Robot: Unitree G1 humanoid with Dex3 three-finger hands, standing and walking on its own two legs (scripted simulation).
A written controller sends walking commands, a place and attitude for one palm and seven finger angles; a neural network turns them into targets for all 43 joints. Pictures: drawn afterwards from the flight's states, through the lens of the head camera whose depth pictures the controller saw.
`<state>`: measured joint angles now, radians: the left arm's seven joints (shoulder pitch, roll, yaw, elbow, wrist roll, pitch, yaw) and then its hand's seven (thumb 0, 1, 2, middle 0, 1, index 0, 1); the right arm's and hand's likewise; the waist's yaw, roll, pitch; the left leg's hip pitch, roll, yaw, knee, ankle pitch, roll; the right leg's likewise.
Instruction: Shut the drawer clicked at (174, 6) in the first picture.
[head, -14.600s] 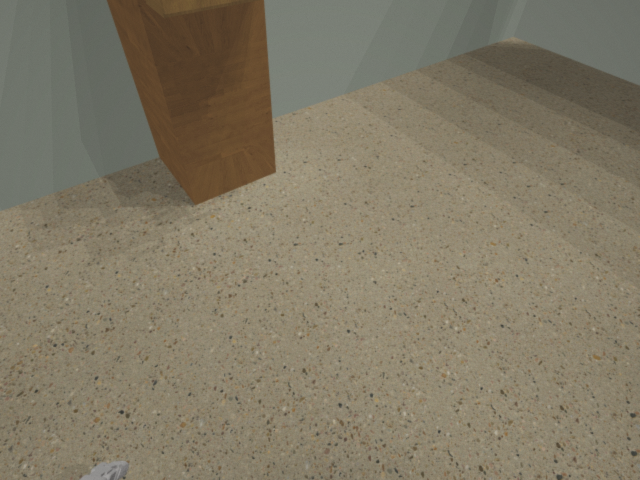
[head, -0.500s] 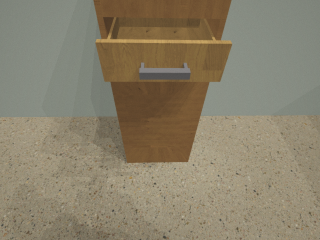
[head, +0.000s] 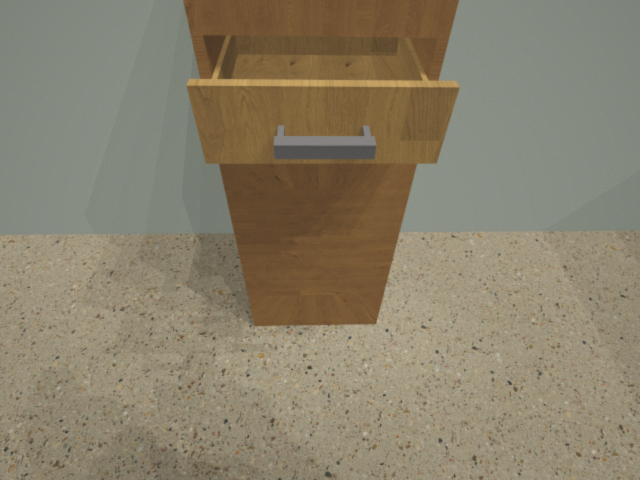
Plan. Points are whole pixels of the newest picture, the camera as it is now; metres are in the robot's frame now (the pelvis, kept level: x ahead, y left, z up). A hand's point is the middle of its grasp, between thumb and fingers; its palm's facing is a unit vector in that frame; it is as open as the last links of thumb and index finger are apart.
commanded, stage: look again from close up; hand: left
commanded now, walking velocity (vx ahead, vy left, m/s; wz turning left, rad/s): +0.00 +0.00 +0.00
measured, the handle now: (324, 139) +0.55 +0.04 +0.14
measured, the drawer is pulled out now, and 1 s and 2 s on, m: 0.17 0.17 0.17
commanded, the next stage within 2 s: raise the hand and make a fist in 0.36 s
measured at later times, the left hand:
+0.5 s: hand out of the picture -0.02 +0.15 -0.17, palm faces +0.09 -0.98 -0.17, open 7.4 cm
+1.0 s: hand (193, 396) +0.22 +0.18 -0.03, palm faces +0.18 -0.98 -0.04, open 5.3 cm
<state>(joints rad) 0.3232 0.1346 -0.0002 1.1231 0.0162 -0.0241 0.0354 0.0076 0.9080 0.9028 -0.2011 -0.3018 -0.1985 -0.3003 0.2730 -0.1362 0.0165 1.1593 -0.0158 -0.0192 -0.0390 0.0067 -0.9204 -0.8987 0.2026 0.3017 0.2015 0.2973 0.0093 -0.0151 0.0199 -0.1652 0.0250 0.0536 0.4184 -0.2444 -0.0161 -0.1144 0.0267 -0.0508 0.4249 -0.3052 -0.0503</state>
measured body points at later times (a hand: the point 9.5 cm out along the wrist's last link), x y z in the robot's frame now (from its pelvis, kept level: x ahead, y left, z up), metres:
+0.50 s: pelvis -0.01 +0.00 +0.00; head +0.01 +0.00 +0.45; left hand -0.02 +0.21 -0.16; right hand -0.01 -0.22 -0.16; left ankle -0.01 +0.13 -0.74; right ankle -0.05 -0.08 -0.74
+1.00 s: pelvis -0.04 +0.01 -0.05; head +0.00 +0.01 +0.40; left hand +0.21 +0.23 -0.02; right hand +0.18 -0.22 -0.11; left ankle -0.01 +0.13 -0.74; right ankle -0.05 -0.08 -0.74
